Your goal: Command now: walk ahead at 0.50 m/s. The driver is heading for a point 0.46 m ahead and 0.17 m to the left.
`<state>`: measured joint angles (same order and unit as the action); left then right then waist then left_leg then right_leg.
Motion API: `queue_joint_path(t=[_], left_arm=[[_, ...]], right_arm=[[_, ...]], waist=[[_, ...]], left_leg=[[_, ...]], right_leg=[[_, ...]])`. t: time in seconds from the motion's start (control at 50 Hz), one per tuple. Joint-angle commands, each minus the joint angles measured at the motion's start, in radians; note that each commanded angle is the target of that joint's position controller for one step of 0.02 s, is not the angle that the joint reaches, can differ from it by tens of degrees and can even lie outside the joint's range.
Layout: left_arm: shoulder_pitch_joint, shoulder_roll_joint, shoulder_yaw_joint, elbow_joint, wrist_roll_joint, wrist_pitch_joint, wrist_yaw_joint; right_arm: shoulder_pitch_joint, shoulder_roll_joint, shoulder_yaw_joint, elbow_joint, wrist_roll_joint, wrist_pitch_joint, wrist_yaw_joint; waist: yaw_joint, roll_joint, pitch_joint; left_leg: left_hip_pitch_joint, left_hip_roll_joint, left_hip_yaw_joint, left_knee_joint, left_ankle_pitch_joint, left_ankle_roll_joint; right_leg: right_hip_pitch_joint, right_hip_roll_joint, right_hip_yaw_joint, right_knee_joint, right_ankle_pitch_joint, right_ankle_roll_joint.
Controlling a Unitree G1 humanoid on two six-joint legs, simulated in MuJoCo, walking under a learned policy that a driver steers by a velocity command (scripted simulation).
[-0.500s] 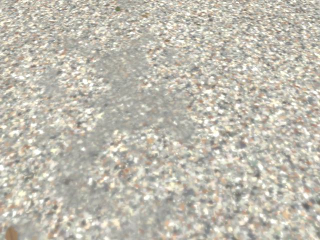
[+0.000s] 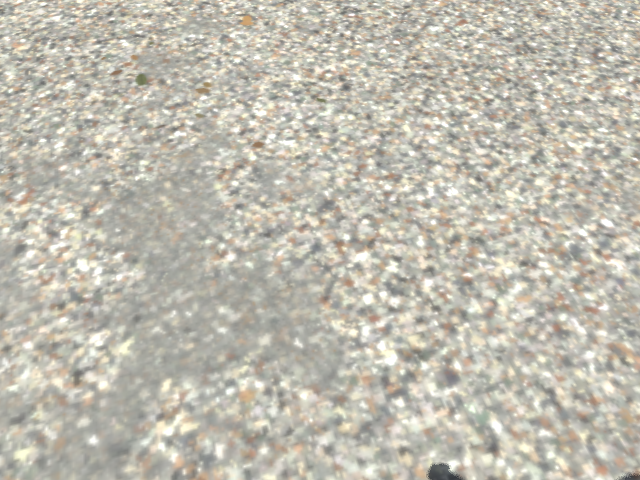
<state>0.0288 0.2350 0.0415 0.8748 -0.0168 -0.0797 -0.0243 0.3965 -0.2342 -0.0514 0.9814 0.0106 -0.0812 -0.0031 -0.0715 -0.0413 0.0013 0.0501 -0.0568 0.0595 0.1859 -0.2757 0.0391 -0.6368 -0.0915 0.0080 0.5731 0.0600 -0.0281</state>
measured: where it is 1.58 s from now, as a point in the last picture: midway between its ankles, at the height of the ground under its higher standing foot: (297, 467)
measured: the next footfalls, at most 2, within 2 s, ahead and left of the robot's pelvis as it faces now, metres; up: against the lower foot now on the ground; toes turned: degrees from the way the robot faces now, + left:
right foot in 0.10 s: +0.24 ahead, -0.14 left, +0.00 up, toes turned -1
left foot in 0.66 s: +0.50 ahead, +0.15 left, +0.00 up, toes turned +21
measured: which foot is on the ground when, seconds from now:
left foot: down 0.00-0.12, up 0.14-0.64, down 0.66-1.00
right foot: up 0.00-0.08, down 0.10-0.66, up 0.68-1.00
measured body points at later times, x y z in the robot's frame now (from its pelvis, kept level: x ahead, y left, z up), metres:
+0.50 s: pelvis +0.27 -0.04 +0.00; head +0.29 -0.03 +0.45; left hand +0.24 +0.23 -0.14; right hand +0.47 -0.26 -0.11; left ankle +0.42 +0.16 -0.68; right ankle +0.20 -0.14 -0.74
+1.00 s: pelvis +0.46 +0.06 +0.00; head +0.49 +0.08 +0.45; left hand +0.48 +0.35 -0.13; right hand +0.66 -0.14 -0.12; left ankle +0.46 +0.14 -0.74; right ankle +0.58 -0.08 -0.71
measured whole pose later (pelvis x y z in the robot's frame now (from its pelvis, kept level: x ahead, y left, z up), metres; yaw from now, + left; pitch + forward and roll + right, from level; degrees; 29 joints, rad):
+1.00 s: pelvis +0.46 +0.06 +0.00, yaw +20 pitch +2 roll +1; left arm 0.11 0.26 0.06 0.92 0.00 -0.01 0.03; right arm 0.15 -0.23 -0.05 0.85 -0.02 -0.04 0.00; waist 0.00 -0.04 0.03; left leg -0.25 -0.08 0.04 0.37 -0.15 0.08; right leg -0.50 -0.10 0.04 0.74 -0.23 0.05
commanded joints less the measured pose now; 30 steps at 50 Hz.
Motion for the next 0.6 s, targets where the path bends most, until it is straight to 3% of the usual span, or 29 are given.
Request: queue_joint_path(t=[0.02, 0.06, 0.08, 0.1, 0.12, 0.14, 0.16, 0.18, 0.2, 0.22, 0.26, 0.32, 0.42, 0.52, 0.56, 0.6], left_arm=[[-0.122, 0.081, 0.013, -0.096, -0.005, -0.026, -0.018], [-0.027, 0.122, 0.033, -0.078, -0.002, -0.033, -0.019], [0.125, 0.162, 0.057, -0.032, 0.000, -0.035, -0.013], [0.322, 0.233, 0.081, 0.012, 0.015, -0.037, -0.002], [0.425, 0.318, 0.101, 0.035, 0.027, -0.029, 0.003], [0.420, 0.231, 0.075, 0.032, 0.018, -0.027, 0.004], [0.333, 0.179, 0.058, 0.021, 0.011, -0.029, 0.008], [0.253, 0.142, 0.047, 0.004, 0.011, -0.031, 0.009], [0.189, 0.111, 0.039, 0.003, 0.018, -0.036, 0.006], [0.152, 0.081, 0.030, 0.004, 0.027, -0.042, 0.004], [0.143, 0.084, 0.035, 0.019, 0.032, -0.048, 0.003], [0.162, 0.120, 0.046, 0.038, 0.036, -0.052, 0.018], [0.198, 0.147, 0.051, 0.048, 0.033, -0.039, 0.043], [0.293, 0.177, 0.062, 0.071, 0.016, -0.009, 0.050], [0.295, 0.191, 0.068, 0.071, 0.007, 0.007, 0.050], [0.267, 0.216, 0.074, 0.062, 0.000, 0.022, 0.055]], right_arm=[[0.042, -0.170, -0.041, -0.012, 0.007, 0.007, -0.011], [0.013, -0.183, -0.045, -0.019, 0.009, 0.016, -0.012], [-0.009, -0.169, -0.038, -0.027, 0.007, 0.021, -0.012], [-0.016, -0.137, -0.022, -0.052, -0.005, 0.021, -0.010], [0.109, -0.008, 0.013, -0.062, -0.004, 0.002, -0.004], [0.085, -0.070, 0.000, -0.045, 0.017, -0.019, 0.000], [0.006, -0.143, -0.023, -0.071, 0.043, -0.028, 0.000], [-0.054, -0.148, -0.025, -0.087, 0.042, -0.027, -0.006], [-0.085, -0.135, -0.031, -0.093, 0.031, -0.020, -0.013], [-0.065, -0.122, -0.039, -0.085, 0.026, -0.003, -0.017], [-0.028, -0.067, -0.036, -0.079, 0.026, 0.027, -0.015], [-0.086, -0.070, -0.045, -0.112, 0.019, 0.047, -0.017], [-0.221, -0.057, -0.041, -0.163, 0.010, 0.036, 0.010], [-0.385, -0.038, -0.023, -0.246, 0.009, 0.035, 0.043], [-0.404, -0.046, -0.025, -0.277, 0.012, 0.037, 0.056], [-0.350, -0.076, -0.040, -0.286, 0.002, 0.037, 0.062]], waist=[[0.018, 0.114, 0.084], [0.082, 0.137, 0.025], [0.159, 0.128, -0.061], [0.227, 0.066, -0.210], [0.182, -0.179, -0.359], [0.204, -0.185, -0.404], [0.189, -0.137, -0.241], [0.159, -0.070, -0.150], [0.128, -0.035, -0.080], [0.092, -0.054, -0.049], [0.063, -0.060, -0.021], [0.056, -0.024, 0.024], [0.089, -0.004, 0.055], [0.150, 0.017, 0.110], [0.140, 0.002, 0.108], [0.087, -0.039, 0.058]], left_leg=[[0.040, 0.323, -0.125, 0.015, 0.404, 0.138], [0.033, 0.313, -0.133, 0.129, 0.632, 0.118], [-0.016, 0.263, -0.106, 0.292, 0.731, 0.095], [-0.213, 0.201, -0.069, 0.569, 0.550, 0.060], [-0.626, 0.022, -0.036, 0.961, -0.007, -0.015], [-0.731, 0.021, -0.195, 1.120, -0.296, -0.007], [-0.811, 0.076, -0.199, 1.168, -0.241, 0.006], [-0.794, 0.135, -0.169, 1.134, -0.147, 0.013], [-0.750, 0.168, -0.161, 1.073, -0.078, 0.013], [-0.688, 0.196, -0.170, 1.029, -0.033, 0.017], [-0.632, 0.209, -0.166, 0.998, 0.007, 0.017], [-0.718, 0.210, -0.182, 0.923, 0.124, 0.004], [-0.751, 0.189, -0.126, 0.660, 0.341, -0.007], [-0.811, 0.173, -0.043, 0.504, 0.296, 0.015], [-0.790, 0.150, -0.005, 0.474, 0.212, 0.036], [-0.642, 0.071, 0.058, 0.455, 0.114, 0.066]], right_leg=[[-0.042, 0.013, -0.004, -0.053, -0.071, -0.031], [0.141, 0.061, -0.034, -0.079, -0.130, -0.057], [0.350, 0.088, -0.053, -0.096, -0.116, -0.081], [0.675, -0.042, 0.081, -0.051, -0.094, -0.136], [1.050, -0.303, 0.531, -0.132, -0.267, -0.279], [1.042, -0.333, 0.707, -0.246, -0.359, -0.285], [0.909, -0.306, 0.548, -0.265, -0.370, -0.230], [0.756, -0.270, 0.409, -0.292, -0.330, -0.193], [0.616, -0.234, 0.314, -0.338, -0.285, -0.170], [0.529, -0.196, 0.225, -0.375, -0.245, -0.149], [0.444, -0.179, 0.126, -0.426, -0.184, -0.152], [0.446, -0.175, 0.017, -0.457, -0.090, -0.158], [0.514, -0.151, -0.125, -0.467, -0.016, -0.130], [0.687, -0.201, -0.188, -0.420, 0.056, -0.124], [0.743, -0.218, -0.213, -0.360, 0.187, -0.111], [0.744, -0.210, -0.233, -0.205, 0.608, -0.090]])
